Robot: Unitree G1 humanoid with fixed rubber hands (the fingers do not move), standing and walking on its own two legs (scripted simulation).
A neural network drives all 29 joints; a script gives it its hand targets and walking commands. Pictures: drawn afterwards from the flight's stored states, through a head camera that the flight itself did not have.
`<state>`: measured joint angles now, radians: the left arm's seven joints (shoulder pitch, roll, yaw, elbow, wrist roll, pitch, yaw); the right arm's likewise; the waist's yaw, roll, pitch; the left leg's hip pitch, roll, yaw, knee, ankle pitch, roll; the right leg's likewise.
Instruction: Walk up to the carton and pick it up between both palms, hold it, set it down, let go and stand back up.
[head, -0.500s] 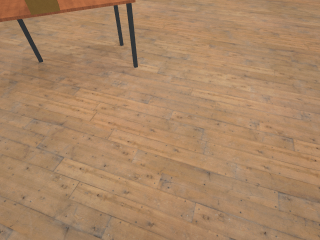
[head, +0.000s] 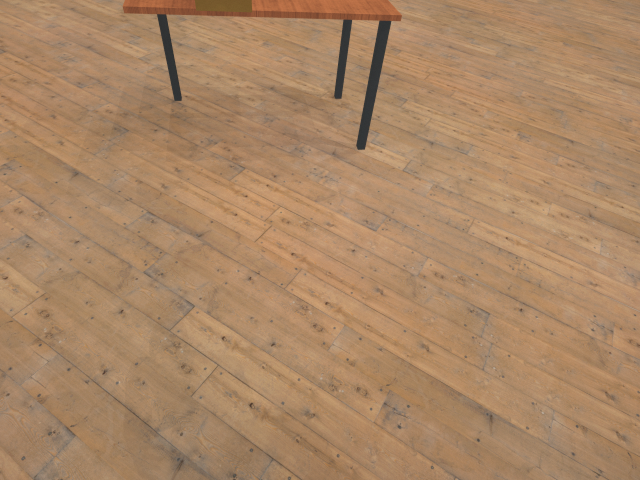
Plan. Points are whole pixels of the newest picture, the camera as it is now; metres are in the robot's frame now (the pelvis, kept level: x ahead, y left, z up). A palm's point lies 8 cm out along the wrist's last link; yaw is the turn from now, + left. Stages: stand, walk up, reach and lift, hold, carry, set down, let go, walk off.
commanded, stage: walk up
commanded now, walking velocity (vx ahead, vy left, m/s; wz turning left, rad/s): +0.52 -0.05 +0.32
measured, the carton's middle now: out of the picture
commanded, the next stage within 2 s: none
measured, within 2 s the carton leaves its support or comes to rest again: neither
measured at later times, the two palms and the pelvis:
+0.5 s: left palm (164, 342) +0.37 +0.24 -0.13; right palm (453, 384) +0.29 -0.23 -0.13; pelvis +0.32 +0.00 +0.01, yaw +7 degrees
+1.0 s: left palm (139, 296) +0.47 +0.30 -0.13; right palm (335, 196) +0.75 -0.08 -0.13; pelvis +0.61 +0.12 +0.00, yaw +8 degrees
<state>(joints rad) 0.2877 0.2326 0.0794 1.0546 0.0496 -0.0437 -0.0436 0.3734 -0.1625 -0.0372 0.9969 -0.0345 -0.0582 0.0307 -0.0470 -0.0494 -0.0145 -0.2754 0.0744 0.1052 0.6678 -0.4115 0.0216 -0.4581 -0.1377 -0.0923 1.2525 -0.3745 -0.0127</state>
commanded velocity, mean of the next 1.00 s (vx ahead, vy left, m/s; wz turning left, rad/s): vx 0.50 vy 0.02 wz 0.14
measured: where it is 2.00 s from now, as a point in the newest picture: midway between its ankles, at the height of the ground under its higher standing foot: (244, 243)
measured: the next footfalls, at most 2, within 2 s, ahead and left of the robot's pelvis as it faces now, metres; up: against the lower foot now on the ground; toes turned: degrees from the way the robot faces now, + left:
right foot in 0.36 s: +0.43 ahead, -0.06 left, +0.00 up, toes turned -2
left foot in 0.92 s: +0.71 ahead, +0.22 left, +0.00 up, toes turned +16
